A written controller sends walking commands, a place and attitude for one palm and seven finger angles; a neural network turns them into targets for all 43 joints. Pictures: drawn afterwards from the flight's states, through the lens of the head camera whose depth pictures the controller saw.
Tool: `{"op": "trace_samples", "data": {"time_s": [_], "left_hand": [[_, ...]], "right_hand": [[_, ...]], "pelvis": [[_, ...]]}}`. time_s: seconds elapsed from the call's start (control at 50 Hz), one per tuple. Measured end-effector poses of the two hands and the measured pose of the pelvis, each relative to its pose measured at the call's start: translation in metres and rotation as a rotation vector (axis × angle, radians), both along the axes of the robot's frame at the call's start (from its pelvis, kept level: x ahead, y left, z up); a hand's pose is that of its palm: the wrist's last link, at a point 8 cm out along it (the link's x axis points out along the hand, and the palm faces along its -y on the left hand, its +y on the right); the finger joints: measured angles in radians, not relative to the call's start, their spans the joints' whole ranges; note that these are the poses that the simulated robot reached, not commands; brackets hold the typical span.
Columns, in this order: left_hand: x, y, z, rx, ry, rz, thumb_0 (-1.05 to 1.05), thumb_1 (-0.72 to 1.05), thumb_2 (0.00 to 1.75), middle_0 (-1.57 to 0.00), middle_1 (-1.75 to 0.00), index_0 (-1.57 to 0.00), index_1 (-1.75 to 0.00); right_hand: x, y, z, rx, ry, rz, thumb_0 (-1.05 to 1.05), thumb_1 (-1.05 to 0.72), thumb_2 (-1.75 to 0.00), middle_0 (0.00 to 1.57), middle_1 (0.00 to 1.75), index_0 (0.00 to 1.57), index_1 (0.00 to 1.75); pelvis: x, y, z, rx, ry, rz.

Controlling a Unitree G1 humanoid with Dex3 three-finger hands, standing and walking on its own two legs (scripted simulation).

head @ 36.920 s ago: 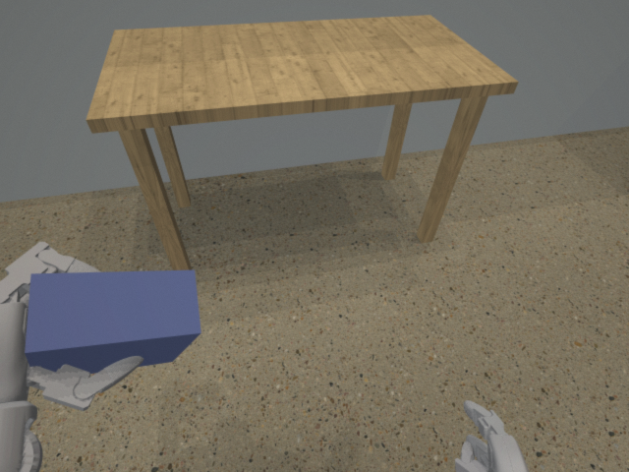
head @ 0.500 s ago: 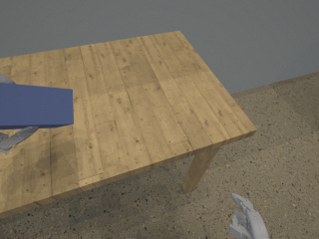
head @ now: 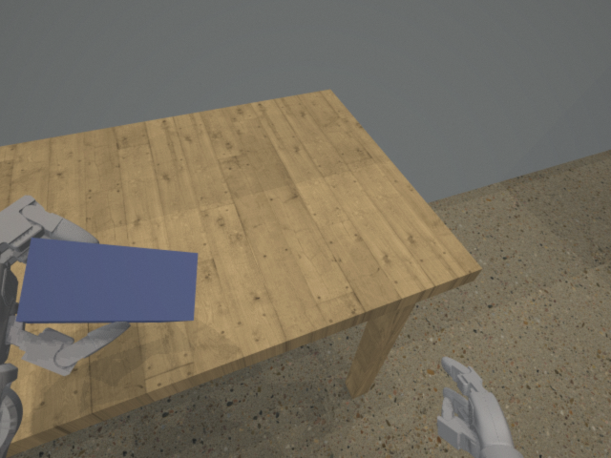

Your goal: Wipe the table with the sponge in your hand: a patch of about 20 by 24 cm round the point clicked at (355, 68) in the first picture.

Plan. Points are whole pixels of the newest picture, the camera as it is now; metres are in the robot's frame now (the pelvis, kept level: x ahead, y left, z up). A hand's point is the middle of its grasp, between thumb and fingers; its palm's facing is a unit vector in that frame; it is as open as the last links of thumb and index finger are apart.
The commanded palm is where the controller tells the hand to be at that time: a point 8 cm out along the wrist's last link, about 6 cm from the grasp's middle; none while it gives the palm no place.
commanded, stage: come to a stop and stand still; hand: left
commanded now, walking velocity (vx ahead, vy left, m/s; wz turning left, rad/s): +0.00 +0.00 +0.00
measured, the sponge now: (134, 290) +0.24 +0.20 +0.15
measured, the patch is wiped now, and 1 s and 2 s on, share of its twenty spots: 0.00 0.00 0.00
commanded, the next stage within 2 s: look again from close up in 0.08 s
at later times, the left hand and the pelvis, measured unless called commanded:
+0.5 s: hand (53, 319) +0.20 +0.26 +0.16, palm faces +0.36 -0.85 -0.39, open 10.3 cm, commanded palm +0.14 +0.29 +0.18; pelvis -0.02 +0.01 +0.00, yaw +0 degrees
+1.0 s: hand (70, 333) +0.20 +0.25 +0.14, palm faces +0.27 -0.87 -0.41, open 10.3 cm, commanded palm +0.15 +0.30 +0.18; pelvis -0.01 +0.02 +0.00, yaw +1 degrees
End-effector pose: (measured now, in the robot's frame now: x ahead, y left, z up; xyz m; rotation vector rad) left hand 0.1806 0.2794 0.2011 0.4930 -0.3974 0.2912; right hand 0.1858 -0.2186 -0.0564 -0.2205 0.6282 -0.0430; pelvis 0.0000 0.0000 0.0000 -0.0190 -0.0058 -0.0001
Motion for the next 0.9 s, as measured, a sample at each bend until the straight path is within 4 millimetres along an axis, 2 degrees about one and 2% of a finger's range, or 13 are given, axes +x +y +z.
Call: {"op": "trace_samples", "data": {"time_s": [0.12,0.18,0.3,0.38,0.5,0.58,0.64,0.7,0.72,0.76,0.8,0.84,0.9], "left_hand": [[-0.005,0.015,-0.040,-0.079,0.167,0.066,-0.01,-0.53,1.02,-0.71,-1.32,-0.74,-1.32],[-0.011,0.015,-0.048,-0.115,0.184,0.076,-0.01,-0.53,1.02,-0.71,-1.32,-0.74,-1.32],[-0.019,0.005,-0.027,-0.095,0.079,0.027,-0.01,-0.53,1.02,-0.71,-1.32,-0.74,-1.32],[-0.020,0.008,-0.016,-0.056,0.043,0.017,-0.01,-0.53,1.02,-0.71,-1.32,-0.74,-1.32],[-0.019,0.019,-0.030,-0.067,0.120,0.050,-0.01,-0.53,1.02,-0.71,-1.33,-0.74,-1.32],[-0.019,0.017,-0.043,-0.099,0.164,0.050,-0.01,-0.53,1.02,-0.71,-1.33,-0.74,-1.32],[-0.019,0.013,-0.045,-0.105,0.161,0.035,-0.01,-0.53,1.02,-0.71,-1.33,-0.74,-1.32],[-0.018,0.012,-0.039,-0.087,0.133,0.019,-0.01,-0.53,1.02,-0.71,-1.33,-0.74,-1.32],[-0.014,0.015,-0.029,0.002,0.110,0.015,-0.01,-0.53,1.03,-0.71,-1.32,-0.74,-1.32],[-0.005,0.033,-0.005,0.110,0.005,0.031,-0.01,-0.53,1.03,-0.71,-1.32,-0.74,-1.31],[0.000,0.049,0.007,0.094,-0.059,0.078,-0.01,-0.53,1.03,-0.71,-1.32,-0.74,-1.31],[0.000,0.052,0.007,0.051,-0.060,0.100,-0.01,-0.52,1.03,-0.71,-1.33,-0.74,-1.32],[-0.005,0.033,-0.009,-0.002,0.025,0.054,-0.01,-0.52,1.03,-0.70,-1.33,-0.73,-1.33]], "right_hand": [[-0.003,0.008,0.001,0.003,0.012,0.000,0.01,-0.91,-0.90,0.20,0.30,0.20,0.30],[-0.010,0.010,0.001,-0.015,0.033,0.019,0.01,-0.91,-0.90,0.20,0.30,0.20,0.30],[-0.021,0.012,0.001,-0.035,0.047,0.040,0.01,-0.90,-0.90,0.21,0.30,0.21,0.30],[-0.028,0.012,0.000,-0.024,0.042,0.022,0.01,-0.90,-0.90,0.21,0.30,0.21,0.30],[-0.040,0.010,-0.003,-0.013,0.055,-0.014,0.01,-0.90,-0.90,0.21,0.30,0.21,0.30],[-0.046,0.007,-0.004,-0.029,0.078,-0.019,0.01,-0.90,-0.90,0.21,0.30,0.21,0.30],[-0.048,0.006,-0.004,-0.044,0.089,-0.017,0.01,-0.90,-0.90,0.21,0.30,0.21,0.30],[-0.046,0.005,-0.003,-0.053,0.086,-0.015,0.01,-0.90,-0.90,0.21,0.30,0.21,0.30],[-0.046,0.005,-0.003,-0.069,0.082,0.007,0.01,-0.90,-0.90,0.21,0.30,0.21,0.30],[-0.046,0.008,-0.005,-0.080,0.095,0.045,0.01,-0.90,-0.90,0.20,0.30,0.20,0.30],[-0.044,0.010,-0.006,-0.060,0.086,0.047,0.01,-0.90,-0.90,0.20,0.30,0.20,0.30],[-0.043,0.011,-0.007,-0.027,0.059,0.029,0.01,-0.90,-0.90,0.20,0.30,0.21,0.30],[-0.042,0.012,-0.012,0.015,0.038,-0.005,0.01,-0.90,-0.90,0.21,0.30,0.21,0.30]], "pelvis": [[-0.003,0.000,0.002,0.004,-0.001,0.003],[-0.007,-0.001,0.002,0.002,-0.008,0.010],[-0.014,0.001,0.002,-0.003,-0.020,0.016],[-0.016,0.003,0.003,-0.003,-0.019,0.010],[-0.018,0.006,0.004,-0.001,-0.013,0.001],[-0.019,0.007,0.004,-0.001,-0.012,0.003],[-0.019,0.007,0.004,-0.003,-0.013,0.006],[-0.018,0.007,0.003,-0.005,-0.015,0.011],[-0.019,0.006,0.002,-0.008,-0.012,0.017],[-0.022,0.003,0.001,-0.007,0.000,0.032],[-0.023,0.004,0.001,-0.006,0.004,0.025],[-0.022,0.008,0.000,-0.005,0.007,0.016],[-0.017,0.016,-0.001,-0.002,0.011,0.005]]}}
